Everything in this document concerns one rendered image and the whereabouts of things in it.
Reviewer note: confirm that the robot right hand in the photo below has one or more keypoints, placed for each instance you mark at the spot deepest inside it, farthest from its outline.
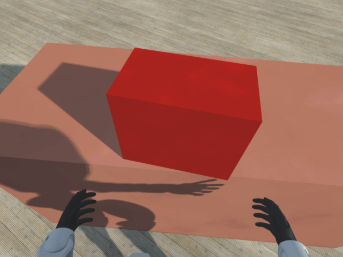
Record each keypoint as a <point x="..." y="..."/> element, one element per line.
<point x="278" y="226"/>

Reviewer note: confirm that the carton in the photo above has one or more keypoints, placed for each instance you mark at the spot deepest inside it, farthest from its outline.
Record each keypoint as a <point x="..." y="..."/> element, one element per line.
<point x="186" y="113"/>

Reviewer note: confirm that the robot left hand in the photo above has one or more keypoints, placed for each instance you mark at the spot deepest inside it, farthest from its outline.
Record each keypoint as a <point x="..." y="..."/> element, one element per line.
<point x="72" y="212"/>

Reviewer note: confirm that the pedestal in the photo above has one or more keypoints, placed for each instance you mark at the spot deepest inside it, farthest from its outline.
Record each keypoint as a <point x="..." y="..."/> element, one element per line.
<point x="57" y="137"/>

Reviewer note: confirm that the left robot forearm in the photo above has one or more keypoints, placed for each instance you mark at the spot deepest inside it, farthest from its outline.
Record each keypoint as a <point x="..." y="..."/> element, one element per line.
<point x="58" y="243"/>

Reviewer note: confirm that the right robot forearm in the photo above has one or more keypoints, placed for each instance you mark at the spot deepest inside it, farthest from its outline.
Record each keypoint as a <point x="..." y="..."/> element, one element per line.
<point x="292" y="248"/>

